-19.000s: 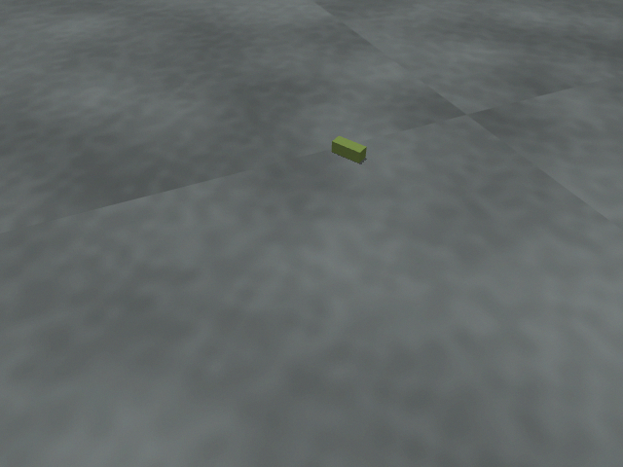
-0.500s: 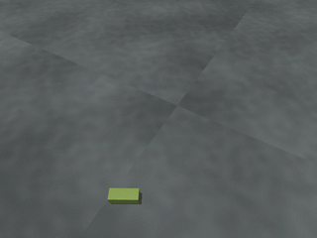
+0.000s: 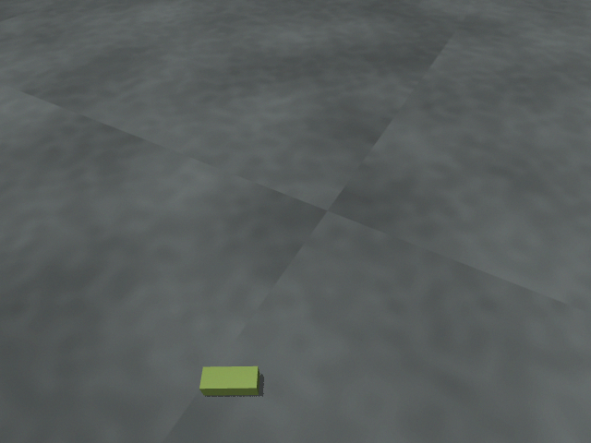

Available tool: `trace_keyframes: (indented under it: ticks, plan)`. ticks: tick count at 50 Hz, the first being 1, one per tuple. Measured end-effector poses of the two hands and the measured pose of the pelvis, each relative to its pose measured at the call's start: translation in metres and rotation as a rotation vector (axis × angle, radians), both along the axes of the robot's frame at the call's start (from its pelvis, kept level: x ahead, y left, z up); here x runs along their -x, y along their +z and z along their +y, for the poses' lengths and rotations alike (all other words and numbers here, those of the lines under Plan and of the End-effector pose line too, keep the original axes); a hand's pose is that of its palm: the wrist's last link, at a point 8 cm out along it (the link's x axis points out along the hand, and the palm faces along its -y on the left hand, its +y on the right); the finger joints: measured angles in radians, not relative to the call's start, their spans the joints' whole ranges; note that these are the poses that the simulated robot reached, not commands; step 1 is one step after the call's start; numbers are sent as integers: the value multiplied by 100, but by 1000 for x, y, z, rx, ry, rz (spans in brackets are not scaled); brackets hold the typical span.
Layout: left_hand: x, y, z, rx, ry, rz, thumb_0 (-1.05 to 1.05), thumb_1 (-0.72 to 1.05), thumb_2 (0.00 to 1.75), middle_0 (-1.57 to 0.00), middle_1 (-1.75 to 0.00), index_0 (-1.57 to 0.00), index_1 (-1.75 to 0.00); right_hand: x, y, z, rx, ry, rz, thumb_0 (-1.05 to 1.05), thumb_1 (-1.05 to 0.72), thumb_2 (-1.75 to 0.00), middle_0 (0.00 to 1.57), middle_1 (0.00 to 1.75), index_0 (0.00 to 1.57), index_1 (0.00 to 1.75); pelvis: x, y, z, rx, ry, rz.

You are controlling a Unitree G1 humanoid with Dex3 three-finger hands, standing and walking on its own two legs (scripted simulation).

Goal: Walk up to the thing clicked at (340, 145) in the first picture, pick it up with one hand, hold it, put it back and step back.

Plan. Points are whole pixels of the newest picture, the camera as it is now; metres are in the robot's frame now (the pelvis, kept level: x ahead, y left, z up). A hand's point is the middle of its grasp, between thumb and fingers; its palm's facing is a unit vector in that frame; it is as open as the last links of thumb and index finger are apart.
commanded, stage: stand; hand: left
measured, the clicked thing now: (230, 380) +0.46 +0.26 -0.75
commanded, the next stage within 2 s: walk up in 0.84 s
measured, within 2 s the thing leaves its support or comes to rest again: neither
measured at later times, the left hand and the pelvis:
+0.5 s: hand out of the picture +0.07 +0.25 -0.15, palm faces -0.04 -0.94 -0.34, open 7.4 cm; pelvis -0.01 -0.01 +0.00, yaw -1 degrees
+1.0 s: hand out of the picture +0.08 +0.26 -0.16, palm faces -0.02 -0.93 -0.37, open 7.4 cm; pelvis -0.03 +0.00 -0.01, yaw -1 degrees
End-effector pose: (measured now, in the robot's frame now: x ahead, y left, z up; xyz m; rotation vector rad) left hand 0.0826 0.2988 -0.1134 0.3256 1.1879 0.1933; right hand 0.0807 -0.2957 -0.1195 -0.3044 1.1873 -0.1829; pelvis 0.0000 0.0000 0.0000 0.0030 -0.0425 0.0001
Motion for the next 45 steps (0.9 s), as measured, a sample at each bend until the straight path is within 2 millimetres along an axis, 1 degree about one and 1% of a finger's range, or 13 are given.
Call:
trace_keyframes:
  ticks: [11,25,31,36,42,45]
  plan:
    - [5,-1,-8,6,-6,15,1,90,90,-20,-30,-20,-30,5,3,-8,7,-13,6,1,-90,-90,20,30,20,30,4,2,-6,1,-6,-4]
    - [17,-2,-9,6,-4,38,1,90,90,-20,-30,-20,-30,31,-1,-11,3,-30,56,1,-90,-90,20,30,20,30,9,2,-8,0,-10,-1]
    - [21,-2,-8,1,-3,52,1,90,90,-20,-30,-20,-30,39,-4,-10,-3,-34,79,1,-90,-90,20,30,20,30,9,2,-8,-1,-11,3]
    - [20,-1,-7,-2,-3,59,1,90,90,-20,-30,-20,-30,40,-5,-9,-5,-34,88,1,-90,-90,20,30,20,30,7,2,-8,-2,-12,7]
    - [16,-1,-9,-2,-8,55,1,90,90,-20,-30,-20,-30,35,-5,-10,-3,-32,82,1,-90,-90,20,30,20,30,5,2,-9,-2,-13,9]
    - [13,-3,-7,-4,14,37,1,90,90,-20,-30,-20,-30,31,-6,-13,4,-36,79,1,-90,-90,20,30,20,30,11,-1,-8,2,-11,13]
